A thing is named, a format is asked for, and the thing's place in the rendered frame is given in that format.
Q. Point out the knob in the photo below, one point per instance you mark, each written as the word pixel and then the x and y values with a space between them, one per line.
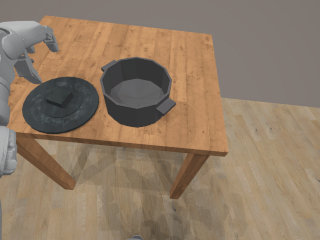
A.
pixel 59 97

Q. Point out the robot left upper arm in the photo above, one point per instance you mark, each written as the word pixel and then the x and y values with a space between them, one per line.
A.
pixel 8 157

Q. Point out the robot left hand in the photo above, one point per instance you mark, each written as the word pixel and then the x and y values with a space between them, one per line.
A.
pixel 31 32

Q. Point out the lid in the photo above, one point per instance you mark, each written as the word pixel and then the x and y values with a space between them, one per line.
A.
pixel 51 119

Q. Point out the left robot forearm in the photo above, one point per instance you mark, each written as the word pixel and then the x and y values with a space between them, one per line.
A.
pixel 11 47

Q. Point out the pot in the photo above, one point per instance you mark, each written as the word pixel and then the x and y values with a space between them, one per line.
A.
pixel 136 91

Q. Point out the table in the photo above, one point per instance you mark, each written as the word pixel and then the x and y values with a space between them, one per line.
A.
pixel 195 125

